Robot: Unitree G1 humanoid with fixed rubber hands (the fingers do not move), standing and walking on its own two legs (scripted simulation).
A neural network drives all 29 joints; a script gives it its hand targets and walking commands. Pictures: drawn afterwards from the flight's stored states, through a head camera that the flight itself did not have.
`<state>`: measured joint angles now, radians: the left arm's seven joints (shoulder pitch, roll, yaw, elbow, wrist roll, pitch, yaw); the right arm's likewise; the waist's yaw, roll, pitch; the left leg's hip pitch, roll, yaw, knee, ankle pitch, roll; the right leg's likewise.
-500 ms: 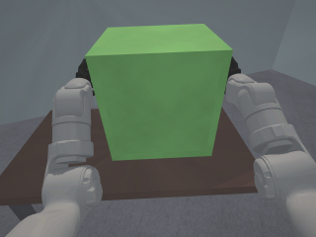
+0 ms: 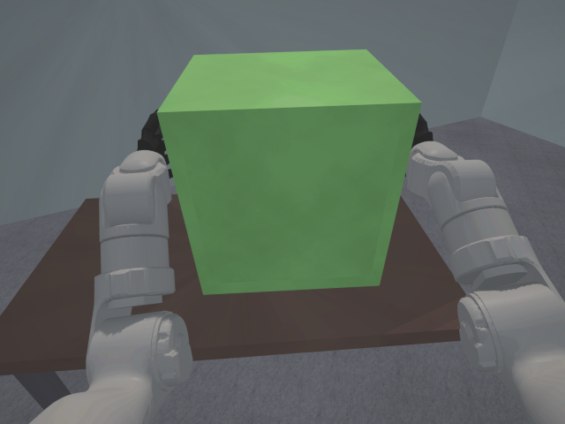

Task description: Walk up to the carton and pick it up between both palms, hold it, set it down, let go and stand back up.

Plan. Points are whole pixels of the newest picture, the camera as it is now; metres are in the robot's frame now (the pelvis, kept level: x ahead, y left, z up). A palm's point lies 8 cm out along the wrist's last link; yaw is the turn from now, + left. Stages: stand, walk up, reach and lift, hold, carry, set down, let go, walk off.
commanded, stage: hold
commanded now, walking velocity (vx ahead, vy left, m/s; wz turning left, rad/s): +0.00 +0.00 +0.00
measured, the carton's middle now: (286, 169) +0.40 +0.00 +0.24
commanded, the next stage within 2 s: none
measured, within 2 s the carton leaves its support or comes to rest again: neither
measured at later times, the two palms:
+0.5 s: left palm (149, 154) +0.36 +0.18 +0.29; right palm (418, 146) +0.36 -0.17 +0.29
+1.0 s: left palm (148, 156) +0.36 +0.18 +0.29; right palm (417, 149) +0.36 -0.17 +0.28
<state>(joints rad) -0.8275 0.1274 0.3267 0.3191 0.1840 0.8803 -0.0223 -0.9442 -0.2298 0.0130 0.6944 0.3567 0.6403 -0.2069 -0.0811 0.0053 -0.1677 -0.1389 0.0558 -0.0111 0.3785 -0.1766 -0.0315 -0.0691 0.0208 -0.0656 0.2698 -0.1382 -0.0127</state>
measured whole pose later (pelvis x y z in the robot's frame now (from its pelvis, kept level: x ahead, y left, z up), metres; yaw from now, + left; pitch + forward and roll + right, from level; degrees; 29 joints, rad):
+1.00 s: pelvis +0.00 +0.00 +0.00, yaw +0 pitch -3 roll -1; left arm -0.87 0.15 0.31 0.41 0.15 0.85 -0.01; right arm -0.97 -0.22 -0.02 0.74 0.35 0.63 -0.21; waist -0.07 0.00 -0.20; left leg -0.15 0.06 -0.02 0.38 -0.17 -0.03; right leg -0.08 0.02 -0.07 0.28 -0.13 -0.02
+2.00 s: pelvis +0.00 +0.00 +0.00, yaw +0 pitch -3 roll -1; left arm -0.85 0.15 0.32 0.40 0.17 0.85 -0.02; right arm -0.96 -0.22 0.01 0.74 0.36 0.65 -0.22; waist -0.08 0.00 -0.19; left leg -0.14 0.06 -0.02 0.37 -0.17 -0.03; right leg -0.07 0.02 -0.07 0.27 -0.14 -0.02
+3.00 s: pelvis +0.00 -0.01 +0.00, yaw +0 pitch -3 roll -1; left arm -0.89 0.16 0.33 0.46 0.16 0.83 -0.02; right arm -0.99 -0.22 0.00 0.78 0.34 0.65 -0.21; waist -0.07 0.01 -0.20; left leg -0.15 0.06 -0.02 0.37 -0.16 -0.04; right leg -0.08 0.03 -0.07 0.27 -0.13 -0.02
